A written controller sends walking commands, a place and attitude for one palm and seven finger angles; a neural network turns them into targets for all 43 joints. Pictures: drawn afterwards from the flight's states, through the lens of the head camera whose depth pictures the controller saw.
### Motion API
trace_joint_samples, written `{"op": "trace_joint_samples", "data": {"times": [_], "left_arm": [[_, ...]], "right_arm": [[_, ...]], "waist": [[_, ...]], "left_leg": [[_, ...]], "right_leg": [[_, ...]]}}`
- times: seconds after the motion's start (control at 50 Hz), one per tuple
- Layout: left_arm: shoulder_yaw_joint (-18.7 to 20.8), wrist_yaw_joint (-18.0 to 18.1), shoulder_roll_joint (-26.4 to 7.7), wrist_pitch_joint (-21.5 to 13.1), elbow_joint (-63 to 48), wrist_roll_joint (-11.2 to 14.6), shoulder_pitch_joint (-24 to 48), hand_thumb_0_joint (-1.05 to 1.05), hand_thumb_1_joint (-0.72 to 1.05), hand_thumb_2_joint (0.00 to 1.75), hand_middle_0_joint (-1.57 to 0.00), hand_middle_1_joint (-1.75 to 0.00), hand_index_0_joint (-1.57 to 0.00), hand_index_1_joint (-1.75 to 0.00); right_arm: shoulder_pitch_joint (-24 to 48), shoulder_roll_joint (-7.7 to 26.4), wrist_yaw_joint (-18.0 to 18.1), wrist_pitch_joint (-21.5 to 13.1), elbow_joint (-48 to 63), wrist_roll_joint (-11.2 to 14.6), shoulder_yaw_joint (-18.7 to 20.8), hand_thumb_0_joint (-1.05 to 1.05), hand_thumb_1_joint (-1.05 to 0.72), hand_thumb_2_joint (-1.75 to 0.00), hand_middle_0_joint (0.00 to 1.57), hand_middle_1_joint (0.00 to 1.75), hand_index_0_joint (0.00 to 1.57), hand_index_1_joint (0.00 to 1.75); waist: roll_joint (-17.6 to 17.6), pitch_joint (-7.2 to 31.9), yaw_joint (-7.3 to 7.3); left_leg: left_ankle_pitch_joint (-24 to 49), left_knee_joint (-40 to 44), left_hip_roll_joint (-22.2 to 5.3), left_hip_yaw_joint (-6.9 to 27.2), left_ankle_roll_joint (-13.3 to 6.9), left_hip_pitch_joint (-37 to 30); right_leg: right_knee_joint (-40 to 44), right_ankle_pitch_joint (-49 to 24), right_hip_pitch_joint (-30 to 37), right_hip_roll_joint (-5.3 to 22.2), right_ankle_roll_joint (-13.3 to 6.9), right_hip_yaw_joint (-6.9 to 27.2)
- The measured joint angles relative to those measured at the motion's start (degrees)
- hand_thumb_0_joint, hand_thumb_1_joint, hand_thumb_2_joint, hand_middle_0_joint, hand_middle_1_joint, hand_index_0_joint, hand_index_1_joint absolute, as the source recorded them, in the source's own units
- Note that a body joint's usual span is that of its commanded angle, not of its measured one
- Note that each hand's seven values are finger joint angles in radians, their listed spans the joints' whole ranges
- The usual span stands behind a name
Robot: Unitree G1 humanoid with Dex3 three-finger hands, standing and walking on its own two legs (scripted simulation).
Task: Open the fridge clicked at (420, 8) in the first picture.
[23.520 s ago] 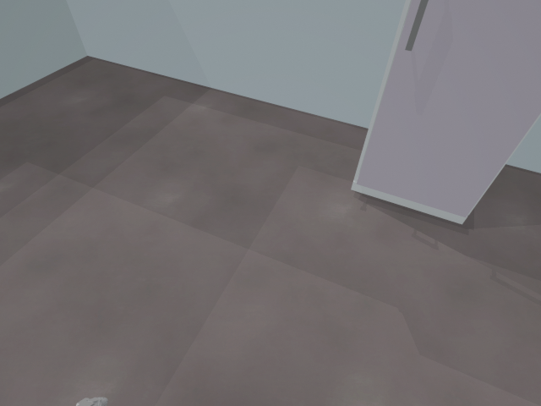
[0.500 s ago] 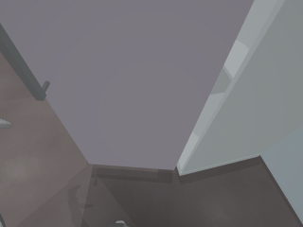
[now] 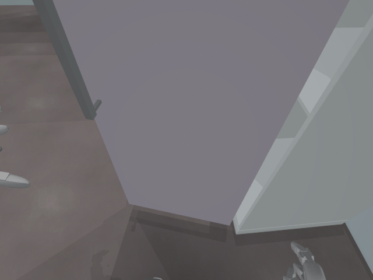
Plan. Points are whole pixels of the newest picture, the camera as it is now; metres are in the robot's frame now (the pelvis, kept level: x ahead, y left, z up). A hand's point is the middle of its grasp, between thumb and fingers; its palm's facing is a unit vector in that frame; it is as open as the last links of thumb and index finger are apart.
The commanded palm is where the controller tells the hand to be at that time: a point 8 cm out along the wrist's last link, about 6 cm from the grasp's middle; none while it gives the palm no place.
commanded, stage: draw the hand back to the body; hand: left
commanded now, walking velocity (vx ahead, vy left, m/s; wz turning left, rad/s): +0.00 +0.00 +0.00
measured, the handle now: (76, 63) +0.49 +0.31 +0.19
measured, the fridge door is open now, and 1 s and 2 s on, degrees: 73 73 73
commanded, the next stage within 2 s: step back with the hand held close in 1.64 s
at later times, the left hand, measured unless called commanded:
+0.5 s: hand (10, 159) +0.25 +0.33 +0.15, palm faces +0.13 -0.99 -0.03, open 14.7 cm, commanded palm +0.21 +0.38 +0.17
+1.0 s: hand (19, 170) +0.23 +0.30 +0.17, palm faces +0.55 -0.77 -0.33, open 11.4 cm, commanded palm +0.18 +0.32 +0.19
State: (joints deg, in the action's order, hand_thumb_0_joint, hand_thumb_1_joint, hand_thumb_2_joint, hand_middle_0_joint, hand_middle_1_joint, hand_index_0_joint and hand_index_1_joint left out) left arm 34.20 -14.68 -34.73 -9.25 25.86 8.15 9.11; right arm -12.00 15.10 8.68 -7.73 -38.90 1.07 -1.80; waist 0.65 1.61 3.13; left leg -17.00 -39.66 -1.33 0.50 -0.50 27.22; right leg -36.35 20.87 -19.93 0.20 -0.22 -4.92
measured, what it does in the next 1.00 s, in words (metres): stands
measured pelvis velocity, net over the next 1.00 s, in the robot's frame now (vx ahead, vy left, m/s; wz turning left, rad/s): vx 0.01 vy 0.00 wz -0.03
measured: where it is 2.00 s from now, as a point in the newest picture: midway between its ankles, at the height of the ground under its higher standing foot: outside the picture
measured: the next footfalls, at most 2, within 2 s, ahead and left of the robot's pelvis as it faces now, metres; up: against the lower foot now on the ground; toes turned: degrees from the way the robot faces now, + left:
none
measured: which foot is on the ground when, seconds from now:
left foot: down 0.00-1.00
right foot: down 0.00-1.00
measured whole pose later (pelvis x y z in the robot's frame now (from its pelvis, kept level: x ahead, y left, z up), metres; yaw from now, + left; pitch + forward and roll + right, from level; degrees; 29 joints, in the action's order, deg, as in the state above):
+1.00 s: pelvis +0.01 +0.00 +0.02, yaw -2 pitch -5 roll +0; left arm 22.2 8.4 -19.8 -3.8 -8.5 4.4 -16.2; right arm -9.5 12.3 5.6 -9.4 -40.9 0.0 -1.9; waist 3.0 -1.5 4.7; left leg -10.4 -21.5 -0.5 -2.1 -0.3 6.4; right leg -20.4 14.4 -1.2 0.6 -0.2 -2.4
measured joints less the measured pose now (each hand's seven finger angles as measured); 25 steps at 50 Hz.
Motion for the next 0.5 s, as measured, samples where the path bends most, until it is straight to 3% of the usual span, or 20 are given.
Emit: {"op": "trace_joint_samples", "data": {"times": [0.08,0.1,0.18,0.26,0.3,0.38,0.5], "left_arm": [[-0.13,0.01,0.02,-0.41,1.58,-0.27,1.57,-0.01,-0.55,0.2,-0.26,-1.15,-0.26,-1.15],[-0.16,-1.15,0.18,0.08,2.18,1.7,2.13,-0.01,-0.55,0.2,-0.26,-1.15,-0.26,-1.15],[-0.07,-10.41,0.2,5.91,3.99,9.16,3.23,-0.01,-0.55,0.2,-0.25,-1.15,-0.26,-1.15],[-0.45,-18.66,-1.55,9.52,4.23,12.92,1.44,-0.01,-0.55,0.2,-0.25,-1.15,-0.25,-1.15],[-0.1,-20.73,-2.42,10.18,3.6,13.92,-0.15,-0.01,-0.55,0.2,-0.25,-1.15,-0.25,-1.15],[1.47,-20.52,-2.48,10.83,0.31,15.64,-4.07,-0.01,-0.55,0.2,-0.26,-1.15,-0.26,-1.15],[1.21,-18.2,0.64,12.24,-5.83,16.55,-9.26,-0.01,-0.55,0.2,-0.25,-1.14,-0.25,-1.15]], "right_arm": [[0.42,-0.16,0.27,-0.87,-0.59,-0.12,-0.31,0.01,-0.9,-0.9,0.2,0.3,0.2,0.3],[0.43,-0.14,0.37,-1.02,-0.89,0.29,-0.43,0.01,-0.9,-0.9,0.2,0.3,0.2,0.3],[-0.34,0.0,1.35,-1.46,-1.56,2.26,-1.11,0.01,-0.9,-0.9,0.2,0.3,0.2,0.3],[-1.4,0.81,1.47,-2.43,0.2,3.06,-1.27,0.01,-0.9,-0.9,0.2,0.3,0.2,0.3],[-1.88,1.33,0.9,-2.96,1.52,3.2,-1.04,0.01,-0.9,-0.9,0.2,0.3,0.2,0.3],[-3.25,2.17,-0.54,-4.06,3.62,3.44,-0.21,0.01,-0.9,-0.9,0.2,0.3,0.2,0.3],[-4.41,2.75,-1.13,-4.7,3.7,3.84,0.48,0.01,-0.9,-0.9,0.2,0.3,0.2,0.3]], "waist": [[-0.11,-0.46,0.26],[0.01,-0.71,0.21],[0.29,-0.89,-0.34],[0.85,-0.59,-1.96],[1.06,-0.35,-2.68],[1.26,0.32,-3.08],[1.21,0.82,-1.86]], "left_leg": [[0.4,0.28,-0.04,0.51,0.31,-0.16],[0.52,0.49,-0.06,0.69,0.38,-0.53],[1.21,2.65,-0.16,0.85,0.46,-3.46],[1.6,4.26,-0.29,0.37,0.49,-5.8],[1.66,4.6,-0.35,-0.1,0.48,-6.2],[1.64,4.88,-0.47,-1.02,0.45,-6.48],[1.32,4.39,-0.53,-1.33,0.35,-6.84]], "right_leg": [[0.1,-0.11,0.24,-0.11,-0.3,-0.49],[0.42,-0.22,0.72,-0.18,-0.37,-0.66],[3.06,-1.18,3.85,-0.41,-0.49,-0.8],[4.73,-1.83,5.99,-0.53,-0.46,-0.32],[4.72,-1.87,6.05,-0.53,-0.42,0.15],[4.27,-1.78,5.64,-0.51,-0.33,1.08],[3.85,-1.59,5.96,-0.53,-0.12,1.41]]}}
